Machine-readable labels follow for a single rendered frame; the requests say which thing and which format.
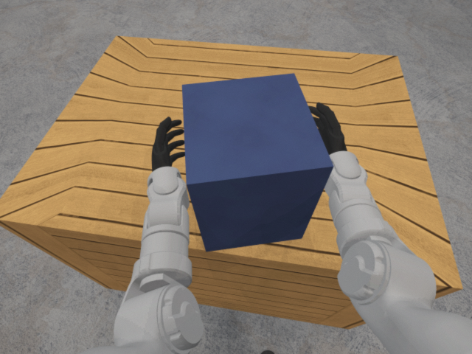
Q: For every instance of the pedestal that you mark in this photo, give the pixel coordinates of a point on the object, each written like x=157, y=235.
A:
x=81, y=197

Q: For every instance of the left robot forearm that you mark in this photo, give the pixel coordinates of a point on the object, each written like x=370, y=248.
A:
x=165, y=236

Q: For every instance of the robot left upper arm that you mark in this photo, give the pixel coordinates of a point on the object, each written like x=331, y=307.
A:
x=166, y=320

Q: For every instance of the robot right upper arm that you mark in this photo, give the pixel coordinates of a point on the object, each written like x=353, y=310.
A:
x=393, y=292

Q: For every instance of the left robot hand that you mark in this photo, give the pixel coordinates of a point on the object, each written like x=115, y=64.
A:
x=161, y=149

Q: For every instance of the right robot forearm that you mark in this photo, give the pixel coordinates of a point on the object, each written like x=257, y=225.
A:
x=354, y=211

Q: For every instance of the carton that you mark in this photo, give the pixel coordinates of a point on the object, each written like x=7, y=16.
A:
x=256, y=164

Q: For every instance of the right robot hand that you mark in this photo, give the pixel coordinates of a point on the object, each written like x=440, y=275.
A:
x=329, y=128

